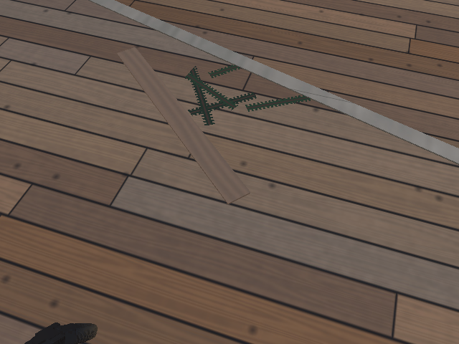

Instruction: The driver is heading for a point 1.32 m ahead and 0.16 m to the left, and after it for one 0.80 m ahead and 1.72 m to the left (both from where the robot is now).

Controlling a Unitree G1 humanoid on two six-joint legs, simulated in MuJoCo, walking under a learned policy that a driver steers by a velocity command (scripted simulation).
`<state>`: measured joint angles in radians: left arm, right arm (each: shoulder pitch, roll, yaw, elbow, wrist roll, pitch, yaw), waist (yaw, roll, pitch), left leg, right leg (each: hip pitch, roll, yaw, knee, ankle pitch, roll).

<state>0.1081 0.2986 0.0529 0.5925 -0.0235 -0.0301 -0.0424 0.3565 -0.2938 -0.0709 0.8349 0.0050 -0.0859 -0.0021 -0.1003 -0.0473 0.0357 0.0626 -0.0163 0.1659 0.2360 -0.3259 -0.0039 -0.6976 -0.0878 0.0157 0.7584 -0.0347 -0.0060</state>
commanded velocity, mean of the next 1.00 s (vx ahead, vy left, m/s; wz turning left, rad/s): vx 0.50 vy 0.00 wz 0.21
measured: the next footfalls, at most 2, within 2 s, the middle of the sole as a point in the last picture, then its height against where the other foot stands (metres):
right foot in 0.12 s outside the picture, level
left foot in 0.66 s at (190, 310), level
